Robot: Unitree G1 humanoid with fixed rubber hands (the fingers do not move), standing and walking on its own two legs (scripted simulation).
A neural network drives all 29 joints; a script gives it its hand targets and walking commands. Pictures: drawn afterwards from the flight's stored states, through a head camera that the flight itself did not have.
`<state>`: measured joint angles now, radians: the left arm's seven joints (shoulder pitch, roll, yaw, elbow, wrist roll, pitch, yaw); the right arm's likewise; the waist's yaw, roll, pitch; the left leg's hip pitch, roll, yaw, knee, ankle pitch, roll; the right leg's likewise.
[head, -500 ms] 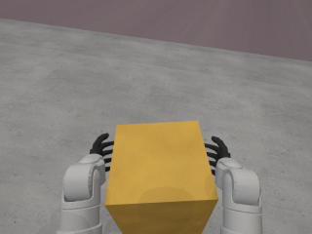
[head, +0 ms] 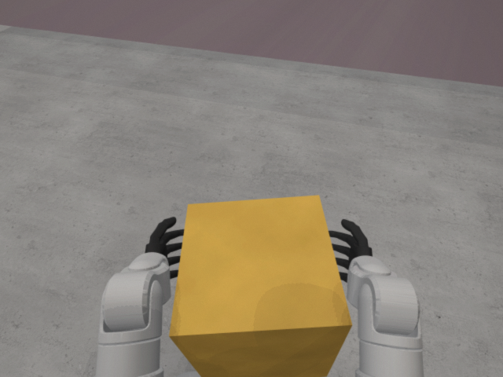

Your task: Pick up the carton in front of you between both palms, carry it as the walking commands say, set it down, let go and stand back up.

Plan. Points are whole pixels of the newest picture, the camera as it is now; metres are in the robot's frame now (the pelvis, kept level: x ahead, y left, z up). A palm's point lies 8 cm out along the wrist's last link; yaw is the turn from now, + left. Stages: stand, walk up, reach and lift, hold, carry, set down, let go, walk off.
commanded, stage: carry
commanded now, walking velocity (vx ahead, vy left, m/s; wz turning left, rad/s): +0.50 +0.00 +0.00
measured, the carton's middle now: (260, 293) +0.26 +0.00 -0.02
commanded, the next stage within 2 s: none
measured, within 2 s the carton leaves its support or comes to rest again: neither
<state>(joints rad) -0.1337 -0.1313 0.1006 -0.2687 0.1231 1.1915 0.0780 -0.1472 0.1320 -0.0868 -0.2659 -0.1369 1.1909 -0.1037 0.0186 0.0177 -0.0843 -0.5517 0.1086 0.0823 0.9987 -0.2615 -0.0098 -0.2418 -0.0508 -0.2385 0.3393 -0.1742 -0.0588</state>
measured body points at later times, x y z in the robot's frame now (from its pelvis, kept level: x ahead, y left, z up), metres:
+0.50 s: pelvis +0.33 +0.05 +0.00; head +0.34 +0.06 +0.45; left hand +0.62 +0.18 +0.07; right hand +0.60 -0.12 +0.07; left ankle +0.32 +0.12 -0.75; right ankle +0.33 -0.09 -0.68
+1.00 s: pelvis +0.66 -0.03 +0.00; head +0.68 -0.04 +0.45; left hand +0.93 +0.13 +0.06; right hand +0.94 -0.17 +0.05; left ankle +0.69 +0.13 -0.68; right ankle +0.64 -0.10 -0.75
